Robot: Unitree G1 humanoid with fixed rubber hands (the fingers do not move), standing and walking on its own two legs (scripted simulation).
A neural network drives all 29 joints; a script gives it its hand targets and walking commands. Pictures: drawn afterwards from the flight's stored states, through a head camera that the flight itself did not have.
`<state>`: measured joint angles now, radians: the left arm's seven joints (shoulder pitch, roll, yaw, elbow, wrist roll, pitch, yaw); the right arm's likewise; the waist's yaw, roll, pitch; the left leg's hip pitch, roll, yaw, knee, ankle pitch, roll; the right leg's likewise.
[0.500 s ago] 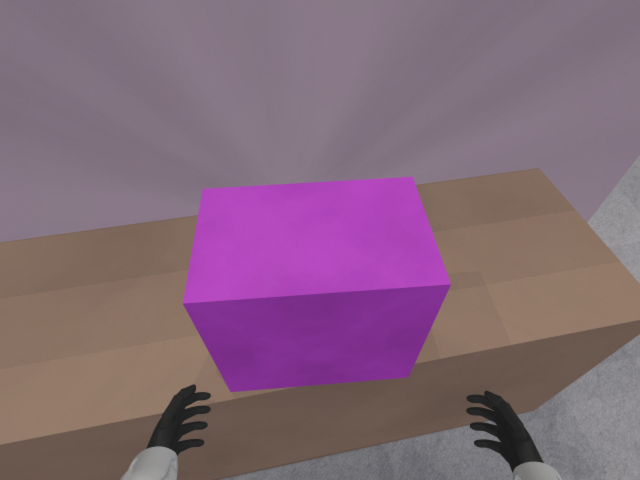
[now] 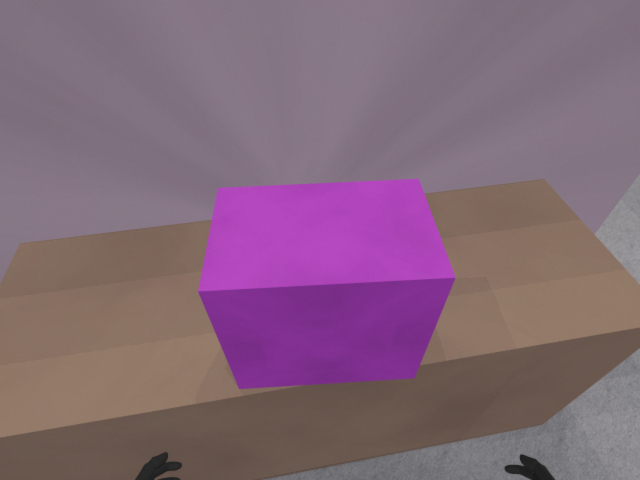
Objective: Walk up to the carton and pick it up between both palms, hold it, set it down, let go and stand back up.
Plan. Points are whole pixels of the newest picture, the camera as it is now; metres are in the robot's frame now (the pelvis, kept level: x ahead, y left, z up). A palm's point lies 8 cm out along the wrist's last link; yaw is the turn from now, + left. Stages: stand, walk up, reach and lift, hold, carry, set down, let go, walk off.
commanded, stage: stand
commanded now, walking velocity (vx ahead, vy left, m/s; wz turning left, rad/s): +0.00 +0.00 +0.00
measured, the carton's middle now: (323, 290) +0.39 +0.02 -0.03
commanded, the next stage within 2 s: none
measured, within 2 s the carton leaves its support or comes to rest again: neither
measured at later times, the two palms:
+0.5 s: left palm out of the picture -0.01 +0.27 -0.13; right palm out of the picture -0.01 -0.25 -0.12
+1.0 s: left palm out of the picture -0.01 +0.26 -0.13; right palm out of the picture +0.00 -0.25 -0.13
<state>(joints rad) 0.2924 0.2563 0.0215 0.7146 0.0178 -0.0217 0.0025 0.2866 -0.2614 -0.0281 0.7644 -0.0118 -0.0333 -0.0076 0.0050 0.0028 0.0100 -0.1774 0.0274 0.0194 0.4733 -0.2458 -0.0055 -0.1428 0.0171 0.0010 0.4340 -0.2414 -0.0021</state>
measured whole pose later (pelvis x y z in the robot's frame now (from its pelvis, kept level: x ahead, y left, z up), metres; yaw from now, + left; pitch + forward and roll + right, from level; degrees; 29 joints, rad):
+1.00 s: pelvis -0.03 +0.01 +0.00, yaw +1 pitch -2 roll -1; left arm 0.38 0.24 -0.02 0.86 0.01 -0.02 0.02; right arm 0.37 -0.25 0.01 0.86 -0.01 -0.01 -0.02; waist 0.00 0.01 0.02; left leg -0.25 0.01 0.01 0.51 -0.22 0.01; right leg -0.22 0.00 0.00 0.49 -0.23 0.01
